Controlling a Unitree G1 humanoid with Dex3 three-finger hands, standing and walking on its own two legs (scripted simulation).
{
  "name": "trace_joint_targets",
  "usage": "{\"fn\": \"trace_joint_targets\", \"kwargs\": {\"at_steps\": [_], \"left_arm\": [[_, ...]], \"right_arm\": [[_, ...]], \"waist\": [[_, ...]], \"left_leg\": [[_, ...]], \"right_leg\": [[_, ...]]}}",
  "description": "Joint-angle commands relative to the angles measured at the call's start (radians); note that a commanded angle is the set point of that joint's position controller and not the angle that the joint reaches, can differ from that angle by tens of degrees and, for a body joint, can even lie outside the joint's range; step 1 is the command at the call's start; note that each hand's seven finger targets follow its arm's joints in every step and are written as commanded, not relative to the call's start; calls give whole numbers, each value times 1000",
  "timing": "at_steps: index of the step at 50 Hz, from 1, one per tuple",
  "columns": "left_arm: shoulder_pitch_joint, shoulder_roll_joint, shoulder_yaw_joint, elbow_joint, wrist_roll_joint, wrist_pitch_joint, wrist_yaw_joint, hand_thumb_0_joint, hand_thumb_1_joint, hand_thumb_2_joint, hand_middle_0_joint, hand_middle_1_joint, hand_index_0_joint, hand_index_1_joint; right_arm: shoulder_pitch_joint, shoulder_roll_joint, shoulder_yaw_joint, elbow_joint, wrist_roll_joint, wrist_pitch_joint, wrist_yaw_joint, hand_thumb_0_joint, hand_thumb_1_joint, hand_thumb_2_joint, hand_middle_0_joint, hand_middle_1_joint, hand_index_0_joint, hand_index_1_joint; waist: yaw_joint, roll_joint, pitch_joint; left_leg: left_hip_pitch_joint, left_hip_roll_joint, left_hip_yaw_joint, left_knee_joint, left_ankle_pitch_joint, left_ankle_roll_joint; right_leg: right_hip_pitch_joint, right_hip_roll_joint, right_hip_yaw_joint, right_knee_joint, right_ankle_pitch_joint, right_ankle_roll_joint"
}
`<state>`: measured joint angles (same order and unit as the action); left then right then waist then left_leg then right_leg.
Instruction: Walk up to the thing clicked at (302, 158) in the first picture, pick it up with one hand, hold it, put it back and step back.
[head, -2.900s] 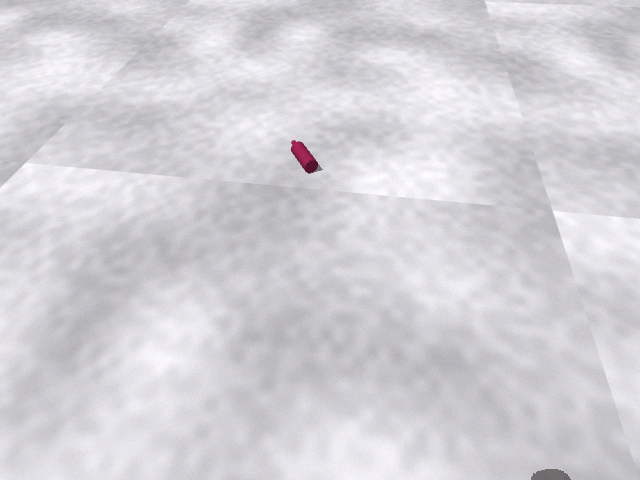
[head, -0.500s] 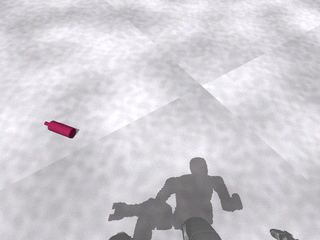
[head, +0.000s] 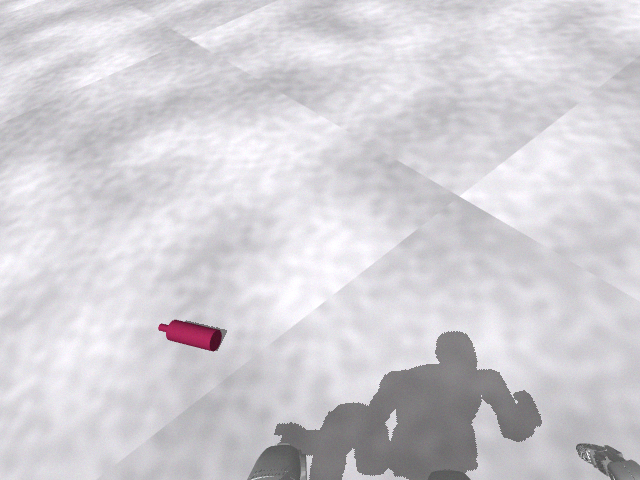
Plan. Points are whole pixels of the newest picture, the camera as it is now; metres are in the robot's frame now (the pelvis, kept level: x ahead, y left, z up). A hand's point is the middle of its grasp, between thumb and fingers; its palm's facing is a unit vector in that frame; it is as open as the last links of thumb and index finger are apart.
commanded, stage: walk up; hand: left
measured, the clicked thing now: (187, 333) +0.69 +0.59 -0.70
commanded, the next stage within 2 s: none
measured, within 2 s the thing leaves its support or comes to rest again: neither
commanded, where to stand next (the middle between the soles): +0.26 +0.44 m, yaw -17 degrees
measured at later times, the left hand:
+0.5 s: hand (48, 418) +0.25 +0.48 -0.12, palm faces -0.20 -0.82 -0.53, open 7.4 cm
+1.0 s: hand out of the picture +0.27 +0.78 -0.14, palm faces -0.16 -0.77 -0.62, open 7.4 cm
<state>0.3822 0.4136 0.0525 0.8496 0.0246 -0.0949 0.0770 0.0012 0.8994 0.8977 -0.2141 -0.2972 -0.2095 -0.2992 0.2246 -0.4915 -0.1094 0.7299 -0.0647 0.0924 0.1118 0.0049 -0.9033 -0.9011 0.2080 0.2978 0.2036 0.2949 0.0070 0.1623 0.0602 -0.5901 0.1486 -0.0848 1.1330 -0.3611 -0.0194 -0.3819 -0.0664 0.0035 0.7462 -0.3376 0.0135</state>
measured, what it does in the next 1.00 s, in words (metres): steps to the left: left foot, then right foot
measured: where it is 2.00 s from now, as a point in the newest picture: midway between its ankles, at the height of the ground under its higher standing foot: outside the picture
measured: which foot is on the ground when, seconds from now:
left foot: up 0.00-0.10, down 0.12-0.50, up 0.52-0.84, down 0.86-1.00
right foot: down 0.00-0.14, up 0.16-0.46, down 0.48-0.90, up 0.92-1.00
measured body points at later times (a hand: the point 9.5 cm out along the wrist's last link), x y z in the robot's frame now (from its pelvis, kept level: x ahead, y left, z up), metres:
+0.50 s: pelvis +0.10 +0.22 +0.00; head +0.15 +0.18 +0.44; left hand +0.26 +0.52 -0.08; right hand +0.06 -0.11 -0.13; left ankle +0.06 +0.25 -0.70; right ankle +0.18 +0.13 -0.71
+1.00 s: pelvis +0.14 +0.46 -0.02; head +0.16 +0.45 +0.43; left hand +0.28 +0.82 -0.11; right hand +0.11 +0.11 -0.12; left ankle +0.17 +0.57 -0.71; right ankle +0.15 +0.25 -0.65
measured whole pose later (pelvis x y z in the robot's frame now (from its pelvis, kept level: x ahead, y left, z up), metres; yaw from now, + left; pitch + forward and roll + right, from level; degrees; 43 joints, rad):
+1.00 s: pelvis +0.14 +0.46 -0.02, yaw -12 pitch -3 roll -2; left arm 0.27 0.50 0.10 0.96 0.02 -0.02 0.14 0.01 0.90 0.90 -0.21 -0.30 -0.21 -0.30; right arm 0.31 -0.46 -0.11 0.75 -0.08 0.09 0.07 0.00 -0.91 -0.90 0.20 0.30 0.20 0.29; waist -0.04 0.05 0.09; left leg -0.42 0.08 0.02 1.00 -0.54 -0.01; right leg -0.65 -0.02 0.13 1.25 -0.50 -0.05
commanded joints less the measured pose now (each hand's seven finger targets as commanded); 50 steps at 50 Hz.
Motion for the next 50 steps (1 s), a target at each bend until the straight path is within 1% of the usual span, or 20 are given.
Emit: {"fn": "trace_joint_targets", "kwargs": {"at_steps": [1,3,6,8,9,12,15,19,22,24,25,27,32,40,42,44,45,46,47,50], "left_arm": [[-36,420,140,-78,15,-24,39,0,900,900,-200,-300,-200,-300],[-17,433,143,-68,17,-19,41,0,900,900,-200,-300,-200,-300],[-111,344,109,-78,6,-2,49,0,900,900,-200,-300,-200,-300],[-59,198,52,-79,-16,7,69,0,900,900,-200,-300,-200,-300],[-60,255,55,-49,-10,7,79,0,900,900,-200,-300,-200,-300],[-37,311,74,26,-49,12,62,0,900,900,-200,-300,-200,-300],[-9,248,55,32,-59,17,43,0,900,900,-200,-300,-200,-300],[-42,215,50,-14,-58,15,39,0,900,900,-200,-300,-200,-300],[125,215,64,22,-51,17,49,0,900,900,-200,-300,-200,-300],[277,313,110,43,-32,25,74,0,900,900,-200,-300,-200,-300],[219,358,119,-4,-19,29,83,0,900,900,-200,-300,-200,-300],[-29,352,109,-94,-26,28,95,0,900,900,-200,-300,-200,-300],[-98,310,101,-81,1,1,64,0,900,900,-200,-300,-200,-300],[-105,426,146,-65,30,9,43,0,900,900,-200,-300,-200,-300],[-184,434,146,-72,27,16,46,0,900,900,-200,-300,-200,-300],[-203,316,115,-58,26,35,57,0,900,900,-200,-300,-200,-300],[-177,198,76,-58,8,44,65,0,900,900,-200,-300,-200,-300],[-225,245,79,-75,6,39,92,0,900,900,-200,-300,-200,-300],[-214,284,78,-52,6,31,91,0,900,900,-200,-300,-200,-300],[-47,295,92,63,-33,38,67,0,900,900,-200,-300,-200,-300]], "right_arm": [[-6,-162,-65,-92,2,-17,-1,0,-900,-900,200,300,200,300],[-5,-167,-71,-97,0,-25,-5,0,-900,-900,200,300,200,300],[257,-180,-98,-12,-12,-45,-24,0,-900,-900,200,300,200,300],[202,-340,-122,-30,-2,-64,-47,0,-900,-900,200,300,200,300],[110,-376,-128,-45,17,-65,-53,0,-900,-900,200,300,200,300],[72,-208,-78,-78,1,-69,-73,0,-900,-900,200,300,200,300],[86,-166,-64,-55,9,-80,-80,0,-900,-900,200,300,200,300],[89,-124,-50,-96,-9,-62,-77,0,-900,-900,200,300,200,300],[4,-115,-47,-147,-6,-44,-69,0,-900,-900,200,300,200,300],[40,-57,-27,-168,9,-41,-66,0,-900,-900,200,300,200,300],[115,-62,-28,-160,7,-29,-68,0,-900,-900,200,300,200,300],[181,-169,-65,-127,-5,-3,-85,0,-900,-900,200,300,200,300],[139,-173,-64,-75,-3,2,-49,0,-900,-900,200,300,200,300],[90,-160,-74,-93,-3,13,-21,0,-900,-900,200,300,200,300],[202,-174,-90,-64,-3,10,-25,0,-900,-900,200,300,200,300],[386,-201,-109,2,-21,-4,-35,0,-900,-900,200,300,200,300],[353,-263,-110,-23,-35,-10,-45,0,-900,-900,200,300,200,300],[172,-370,-114,-62,0,-18,-54,0,-900,-900,200,300,200,300],[13,-368,-107,-90,2,-24,-61,0,-900,-900,200,300,200,300],[11,-215,-71,-98,-13,-42,-78,0,-900,-900,200,300,200,300]], "waist": [[-32,-339,-7],[-27,-334,-44],[-191,-142,-147],[-159,340,-51],[-115,318,-31],[-83,52,44],[-67,58,2],[-84,25,-38],[15,-34,-106],[109,-229,-186],[73,-312,-235],[-10,-171,-152],[-35,-218,16],[-18,-383,-5],[-88,-358,-64],[-201,-62,-68],[-188,244,20],[-132,297,89],[-77,211,157],[-25,4,127]], "left_leg": [[48,9,46,-120,-45,7],[86,-13,84,-188,-111,12],[453,-100,142,-489,-81,17],[472,199,-454,-853,-85,53],[416,244,-573,-890,-170,138],[409,114,-182,-693,264,64],[497,58,-29,-612,716,89],[506,49,65,-602,749,148],[337,10,112,-448,571,98],[38,-65,127,-113,214,-14],[-97,-118,55,129,-249,-68],[-110,-73,-75,341,-244,-80],[4,-54,-59,251,-62,17],[152,-22,101,-100,-155,13],[310,-43,160,-225,-120,20],[472,-86,87,-465,-171,28],[331,89,-282,-701,-401,64],[121,196,-559,-958,-527,144],[14,259,-638,-989,-591,203],[204,84,-247,-735,-194,96]], "right_leg": [[-104,-145,209,-274,-164,-215],[-67,-150,219,-206,-69,-219],[-206,-84,75,188,141,-127],[-577,179,29,582,-295,-62],[-531,92,82,651,-256,-89],[-464,44,88,548,-65,-67],[-335,56,19,382,-55,-52],[-183,72,-101,88,21,-43],[182,65,-95,-167,282,-59],[548,-61,146,-253,290,-153],[552,-342,527,-316,199,-268],[308,-487,699,-409,-84,-401],[-49,-199,269,-348,-185,-226],[-193,-138,194,-270,-317,-189],[-251,-153,169,-209,-274,-161],[-419,-12,65,212,-292,-86],[-594,182,-33,551,-365,-53],[-528,154,73,616,-302,-80],[-448,89,88,636,-229,-88],[-443,81,95,572,-97,-65]]}}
